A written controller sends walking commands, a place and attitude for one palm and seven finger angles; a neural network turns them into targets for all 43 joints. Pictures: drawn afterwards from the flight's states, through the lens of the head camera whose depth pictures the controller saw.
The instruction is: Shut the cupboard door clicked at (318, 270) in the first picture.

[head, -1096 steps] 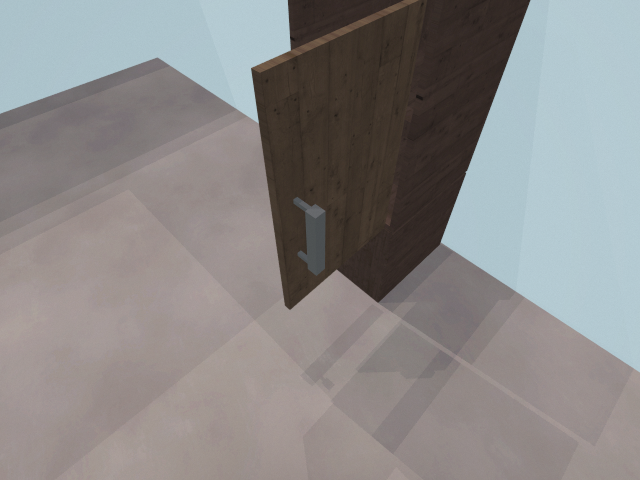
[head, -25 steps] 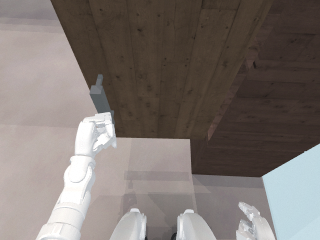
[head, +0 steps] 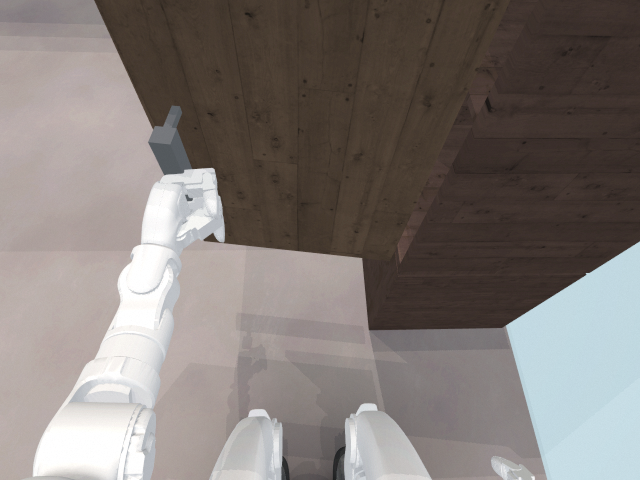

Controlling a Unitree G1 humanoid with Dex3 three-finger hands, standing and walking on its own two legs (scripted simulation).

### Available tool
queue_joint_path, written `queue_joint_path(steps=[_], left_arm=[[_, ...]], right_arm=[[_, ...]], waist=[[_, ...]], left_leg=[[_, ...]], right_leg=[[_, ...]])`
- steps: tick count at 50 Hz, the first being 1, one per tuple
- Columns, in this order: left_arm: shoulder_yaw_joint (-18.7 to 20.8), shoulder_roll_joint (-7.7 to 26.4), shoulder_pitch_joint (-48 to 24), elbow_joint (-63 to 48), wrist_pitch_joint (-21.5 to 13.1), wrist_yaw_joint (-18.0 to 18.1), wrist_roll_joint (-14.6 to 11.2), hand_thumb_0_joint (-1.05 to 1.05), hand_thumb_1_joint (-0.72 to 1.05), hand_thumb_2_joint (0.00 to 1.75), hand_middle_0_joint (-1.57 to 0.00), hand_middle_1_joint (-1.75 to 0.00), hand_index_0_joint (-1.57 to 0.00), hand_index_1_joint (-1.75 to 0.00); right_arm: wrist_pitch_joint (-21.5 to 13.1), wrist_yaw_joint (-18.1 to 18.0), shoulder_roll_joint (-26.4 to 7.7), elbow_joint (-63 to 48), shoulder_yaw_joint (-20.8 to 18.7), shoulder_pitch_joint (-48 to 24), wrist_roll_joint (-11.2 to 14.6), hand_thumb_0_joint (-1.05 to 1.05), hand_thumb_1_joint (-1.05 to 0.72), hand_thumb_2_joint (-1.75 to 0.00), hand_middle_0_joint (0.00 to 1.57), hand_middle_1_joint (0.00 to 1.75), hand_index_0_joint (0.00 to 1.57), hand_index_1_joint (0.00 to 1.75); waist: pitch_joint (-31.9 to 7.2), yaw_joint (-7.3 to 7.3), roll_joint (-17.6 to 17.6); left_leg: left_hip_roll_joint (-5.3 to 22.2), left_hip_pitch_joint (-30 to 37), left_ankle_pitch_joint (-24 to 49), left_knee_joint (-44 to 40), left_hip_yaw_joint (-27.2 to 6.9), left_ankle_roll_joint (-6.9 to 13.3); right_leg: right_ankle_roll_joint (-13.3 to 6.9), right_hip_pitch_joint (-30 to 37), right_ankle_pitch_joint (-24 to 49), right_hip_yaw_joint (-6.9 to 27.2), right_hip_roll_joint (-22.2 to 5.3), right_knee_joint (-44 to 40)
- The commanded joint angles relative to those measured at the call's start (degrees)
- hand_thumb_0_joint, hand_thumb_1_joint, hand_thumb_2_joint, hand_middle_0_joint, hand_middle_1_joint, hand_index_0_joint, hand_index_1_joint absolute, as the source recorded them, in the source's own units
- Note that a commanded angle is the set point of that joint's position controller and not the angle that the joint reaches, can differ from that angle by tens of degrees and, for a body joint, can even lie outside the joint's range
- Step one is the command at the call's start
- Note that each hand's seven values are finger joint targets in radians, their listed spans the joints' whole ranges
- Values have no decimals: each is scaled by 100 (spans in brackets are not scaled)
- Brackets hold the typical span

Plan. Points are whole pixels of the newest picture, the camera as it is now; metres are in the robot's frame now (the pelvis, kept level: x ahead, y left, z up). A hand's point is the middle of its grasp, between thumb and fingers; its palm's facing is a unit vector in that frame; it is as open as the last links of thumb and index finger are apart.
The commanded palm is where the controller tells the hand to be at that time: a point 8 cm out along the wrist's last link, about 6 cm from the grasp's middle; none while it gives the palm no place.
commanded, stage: push the door shut along its arc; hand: left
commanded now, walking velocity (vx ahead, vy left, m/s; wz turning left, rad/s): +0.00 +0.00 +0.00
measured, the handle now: (187, 169) +0.51 +0.17 +0.03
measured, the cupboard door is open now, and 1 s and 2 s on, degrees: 83 66 56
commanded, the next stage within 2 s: pull the fist back off the door in 1.22 s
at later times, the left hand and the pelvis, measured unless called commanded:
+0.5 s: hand (249, 173) +0.50 +0.08 +0.03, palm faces -0.27 -0.96 -0.06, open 3.1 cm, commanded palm +0.50 +0.13 +0.04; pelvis +0.00 +0.00 -0.02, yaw -2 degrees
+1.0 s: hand (263, 145) +0.55 +0.07 +0.03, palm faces -0.39 -0.92 -0.04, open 3.0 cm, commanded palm +0.56 +0.09 +0.04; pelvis +0.00 +0.00 -0.03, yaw -3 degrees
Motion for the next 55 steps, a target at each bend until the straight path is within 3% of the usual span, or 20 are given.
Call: queue_joint_path(steps=[1,4,10,12,13,17,19,21,25,28,30,32,34,36,39,40,44,48,50,55], left_arm=[[228,908,-2829,-786,-420,-194,13,0,90,90,-130,-150,-130,-150],[247,1038,-3328,-511,-460,-338,32,0,90,90,-130,-150,-130,-150],[59,846,-3903,-100,-411,-558,35,0,90,90,-130,-150,-130,-150],[435,1260,-3839,162,-325,-541,36,0,90,90,-130,-150,-130,-150],[340,1160,-4013,174,-289,-543,41,0,90,90,-130,-150,-130,-150],[636,1534,-4127,127,-271,-559,129,0,90,90,-130,-150,-130,-150],[470,1361,-4240,154,-245,-607,165,0,90,90,-130,-150,-130,-150],[817,1789,-4200,406,-146,-603,199,0,90,90,-130,-150,-130,-150],[663,1738,-4602,394,-68,-714,263,0,90,90,-130,-150,-130,-150],[811,2008,-4869,325,-14,-774,266,0,90,90,-130,-150,-130,-150],[605,1781,-4920,355,29,-866,277,0,90,90,-130,-150,-130,-150],[621,1801,-5013,569,172,-914,267,0,90,90,-130,-150,-130,-150],[714,1979,-5256,633,247,-946,272,0,90,90,-130,-150,-130,-150],[713,2048,-5376,777,330,-999,323,0,90,90,-130,-150,-130,-150],[499,1861,-5713,754,396,-1090,322,0,90,90,-130,-150,-130,-150],[542,1954,-5863,647,401,-1109,317,0,90,90,-130,-150,-130,-150],[622,2096,-5976,734,532,-1236,314,0,90,90,-130,-150,-130,-150],[657,2308,-6275,836,679,-1317,381,0,90,90,-130,-150,-130,-150],[522,2158,-6376,735,700,-1372,390,0,90,90,-130,-150,-130,-150],[451,2128,-6598,838,857,-1460,396,0,90,90,-130,-150,-130,-150]], right_arm=[[-122,-44,-925,-470,-295,533,-12,0,-90,-90,20,30,20,30],[-107,-52,-948,-418,-276,622,-24,0,-90,-90,20,30,20,30],[-78,-15,-991,-352,-280,782,-49,0,-90,-90,20,30,20,30],[-28,-22,-1043,-354,-259,867,-59,0,-90,-90,20,30,20,30],[-19,-16,-1009,-366,-245,857,-58,0,-90,-90,20,30,20,30],[17,17,-1016,-404,-236,986,-101,0,-90,-90,20,30,20,30],[35,48,-994,-426,-237,1029,-99,0,-90,-90,20,30,20,30],[86,47,-1041,-425,-213,1102,-93,0,-90,-90,20,30,20,30],[86,45,-1017,-447,-191,1170,-101,0,-90,-90,20,30,20,30],[66,31,-1045,-426,-178,1255,-122,0,-90,-90,20,30,20,30],[57,49,-1041,-410,-186,1294,-123,0,-90,-90,20,30,20,30],[61,47,-1059,-368,-184,1353,-114,0,-90,-90,20,30,20,30],[36,26,-1072,-353,-149,1416,-123,0,-90,-90,20,30,20,30],[33,4,-1083,-335,-146,1438,-118,0,-90,-90,20,30,20,30],[-40,4,-1067,-303,-142,1496,-134,0,-90,-90,20,30,20,30],[-58,1,-1091,-263,-145,1525,-153,0,-90,-90,20,30,20,30],[-133,-15,-1099,-246,-135,1579,-158,0,-90,-90,20,30,20,30],[-180,-47,-1117,-188,-100,1625,-182,0,-90,-90,20,30,20,30],[-221,-36,-1140,-187,-108,1636,-193,0,-90,-90,20,30,20,30],[-278,-50,-1163,-119,-101,1694,-209,0,-90,-90,20,30,20,30]], waist=[[-2461,-300,74],[-2479,-377,286],[-2663,-555,573],[-2694,-505,292],[-2656,-600,274],[-3033,-510,427],[-3010,-603,441],[-2826,-582,292],[-2902,-684,502],[-3038,-707,577],[-3173,-743,769],[-2997,-867,479],[-2927,-904,590],[-2869,-968,448],[-2962,-1054,680],[-3083,-1054,855],[-3273,-1071,807],[-3176,-1144,891],[-3397,-1143,1190],[-3286,-1257,1085]], left_leg=[[155,1650,1355,-885,-633,-119],[161,1630,1315,-827,-665,-104],[203,1978,1542,-748,-806,-117],[203,1725,1561,-708,-799,-100],[195,1576,1508,-643,-739,-66],[207,1671,1870,-555,-753,-85],[215,1673,1923,-508,-752,-62],[221,1359,1750,-489,-704,-47],[222,1318,1748,-412,-685,-32],[234,1311,1790,-343,-695,-24],[253,1641,2026,-347,-768,-49],[251,1386,1914,-274,-732,-4],[248,1239,1870,-223,-708,18],[253,1064,1765,-177,-691,26],[255,1230,1879,-103,-732,35],[264,1355,1947,-82,-751,23],[252,1261,2067,47,-728,43],[268,1072,1952,116,-721,38],[283,1491,2162,111,-793,13],[299,1475,2160,134,-843,17]], right_leg=[[114,1132,1096,563,-28,-1007],[87,966,1011,556,-21,-951],[72,479,1054,478,-6,-865],[75,648,1081,482,10,-829],[99,652,1080,522,10,-855],[82,777,1353,517,26,-710],[92,682,1421,527,35,-698],[99,808,1320,556,66,-743],[101,746,1339,587,77,-717],[98,755,1339,598,88,-688],[82,549,1462,531,103,-638],[116,568,1442,557,115,-693],[101,526,1407,574,122,-661],[114,564,1342,595,138,-695],[88,355,1379,569,151,-629],[89,302,1397,557,155,-623],[70,370,1540,585,175,-548],[72,332,1413,594,191,-548],[50,31,1459,505,214,-476],[52,-120,1434,434,246,-446]])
